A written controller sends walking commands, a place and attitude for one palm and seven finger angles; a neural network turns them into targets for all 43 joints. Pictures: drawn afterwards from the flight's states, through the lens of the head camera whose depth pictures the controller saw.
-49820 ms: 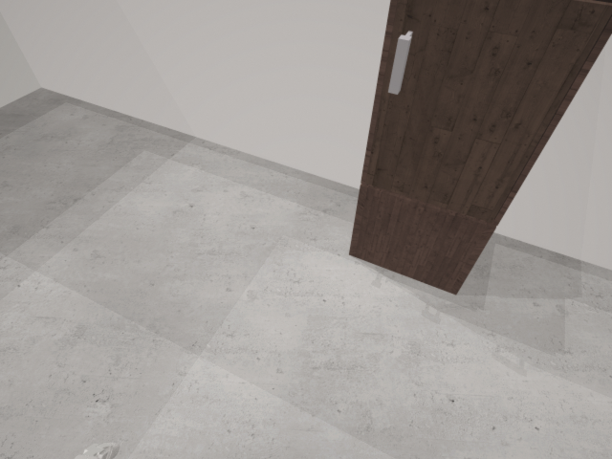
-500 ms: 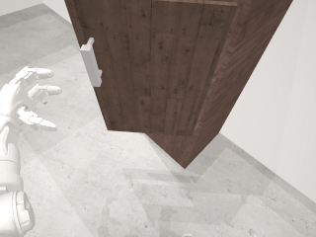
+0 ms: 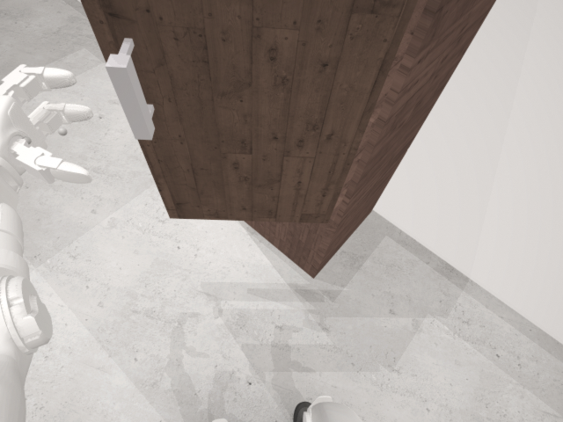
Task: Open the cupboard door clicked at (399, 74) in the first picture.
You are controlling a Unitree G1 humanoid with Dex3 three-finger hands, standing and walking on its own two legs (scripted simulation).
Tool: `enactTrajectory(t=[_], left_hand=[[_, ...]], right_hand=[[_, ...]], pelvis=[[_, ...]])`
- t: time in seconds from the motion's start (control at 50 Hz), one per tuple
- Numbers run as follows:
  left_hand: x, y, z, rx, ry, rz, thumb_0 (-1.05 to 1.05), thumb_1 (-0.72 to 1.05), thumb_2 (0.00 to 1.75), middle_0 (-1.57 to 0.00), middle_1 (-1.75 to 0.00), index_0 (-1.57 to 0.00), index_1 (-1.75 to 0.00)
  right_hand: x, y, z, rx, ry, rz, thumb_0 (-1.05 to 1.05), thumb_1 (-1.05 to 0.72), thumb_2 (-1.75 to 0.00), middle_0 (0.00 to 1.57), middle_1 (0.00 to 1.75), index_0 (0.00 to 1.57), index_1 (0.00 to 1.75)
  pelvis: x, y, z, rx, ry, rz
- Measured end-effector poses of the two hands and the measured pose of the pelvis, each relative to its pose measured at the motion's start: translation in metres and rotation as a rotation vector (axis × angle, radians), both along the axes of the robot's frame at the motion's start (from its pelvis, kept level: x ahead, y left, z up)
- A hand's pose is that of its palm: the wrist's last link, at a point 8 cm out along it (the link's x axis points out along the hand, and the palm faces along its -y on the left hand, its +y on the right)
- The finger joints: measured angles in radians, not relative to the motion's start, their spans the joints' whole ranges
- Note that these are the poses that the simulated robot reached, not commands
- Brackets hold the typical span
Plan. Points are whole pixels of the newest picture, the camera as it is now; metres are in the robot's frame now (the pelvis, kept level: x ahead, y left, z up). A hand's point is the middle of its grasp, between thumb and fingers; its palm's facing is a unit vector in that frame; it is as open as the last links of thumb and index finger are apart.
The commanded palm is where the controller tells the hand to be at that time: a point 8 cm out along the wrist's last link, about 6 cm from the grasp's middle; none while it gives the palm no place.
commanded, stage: move the hooked fingers beside the handle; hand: left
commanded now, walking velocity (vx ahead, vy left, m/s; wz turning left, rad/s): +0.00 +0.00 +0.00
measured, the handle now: (136, 91) +0.56 +0.19 +0.11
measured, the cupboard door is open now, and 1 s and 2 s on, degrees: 41 41 41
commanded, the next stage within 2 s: slide the fingers in behind the handle in 1.12 s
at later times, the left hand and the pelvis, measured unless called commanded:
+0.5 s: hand (75, 104) +0.52 +0.26 +0.12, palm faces -0.06 -1.00 +0.01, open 14.0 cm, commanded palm +0.50 +0.31 +0.11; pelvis +0.01 +0.00 -0.01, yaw -1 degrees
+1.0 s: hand (63, 117) +0.50 +0.27 +0.11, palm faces -0.05 -1.00 +0.00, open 14.0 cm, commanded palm +0.49 +0.31 +0.11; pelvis +0.01 +0.00 -0.01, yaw +0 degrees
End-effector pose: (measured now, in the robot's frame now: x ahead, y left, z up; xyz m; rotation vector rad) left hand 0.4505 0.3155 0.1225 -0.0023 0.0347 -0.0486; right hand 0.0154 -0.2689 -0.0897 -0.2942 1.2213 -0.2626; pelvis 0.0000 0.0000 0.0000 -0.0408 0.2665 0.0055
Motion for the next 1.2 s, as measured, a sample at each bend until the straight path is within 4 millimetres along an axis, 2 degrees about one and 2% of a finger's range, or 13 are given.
enactTrajectory(t=[0.2, 0.44, 0.56, 0.64, 0.82, 0.96, 1.06, 1.2], left_hand=[[0.026, 0.002, 0.003, -0.007, 0.001, -0.002, -0.01, -0.50, 0.30, -0.30, -1.20, -0.30, -1.20], [0.053, -0.002, 0.002, -0.002, -0.001, -0.011, -0.01, -0.50, 0.30, -0.30, -1.19, -0.30, -1.20], [0.053, 0.003, -0.008, -0.006, 0.015, 0.007, -0.01, -0.50, 0.30, -0.30, -1.19, -0.30, -1.20], [0.049, 0.009, -0.006, 0.010, -0.012, 0.013, -0.01, -0.50, 0.30, -0.30, -1.19, -0.30, -1.20], [0.037, 0.013, -0.005, 0.002, -0.007, -0.003, -0.01, -0.50, 0.30, -0.29, -1.19, -0.30, -1.20], [0.032, 0.011, -0.008, -0.013, 0.002, 0.004, -0.01, -0.50, 0.30, -0.30, -1.20, -0.30, -1.20], [0.033, 0.008, -0.005, 0.005, -0.012, -0.001, -0.01, -0.50, 0.30, -0.30, -1.20, -0.30, -1.20], [0.038, 0.002, -0.003, 0.004, -0.005, -0.006, -0.01, -0.50, 0.30, -0.30, -1.20, -0.30, -1.20]], right_hand=[[-0.031, -0.001, 0.001, -0.011, 0.125, -0.052, 0.00, -0.90, -0.90, 0.21, 0.30, 0.20, 0.30], [-0.046, 0.001, 0.003, -0.017, 0.194, -0.090, 0.00, -0.90, -0.90, 0.21, 0.30, 0.20, 0.30], [-0.043, 0.005, 0.003, -0.006, 0.197, -0.099, 0.00, -0.90, -0.90, 0.21, 0.30, 0.20, 0.30], [-0.037, 0.006, 0.002, 0.000, 0.191, -0.097, 0.00, -0.90, -0.90, 0.21, 0.30, 0.20, 0.30], [-0.011, 0.006, 0.000, 0.007, 0.143, -0.055, 0.00, -0.90, -0.90, 0.21, 0.30, 0.20, 0.30], [0.006, 0.004, -0.002, -0.003, 0.091, -0.023, 0.00, -0.90, -0.90, 0.21, 0.30, 0.20, 0.30], [0.004, 0.004, -0.003, -0.008, 0.084, -0.019, 0.00, -0.90, -0.90, 0.21, 0.30, 0.20, 0.30], [-0.014, 0.006, -0.004, -0.003, 0.118, -0.035, 0.00, -0.90, -0.90, 0.21, 0.30, 0.20, 0.30]], pelvis=[[0.003, 0.000, -0.003, -0.009, 0.037, -0.002], [0.008, 0.001, -0.006, -0.017, 0.081, -0.010], [0.011, 0.001, -0.007, -0.018, 0.088, -0.021], [0.013, 0.002, -0.006, -0.021, 0.088, -0.020], [0.017, 0.003, -0.005, -0.026, 0.071, -0.006], [0.013, 0.004, -0.006, -0.026, 0.061, 0.001], [0.009, 0.004, -0.008, -0.027, 0.062, 0.004], [0.005, 0.003, -0.009, -0.026, 0.066, 0.003]])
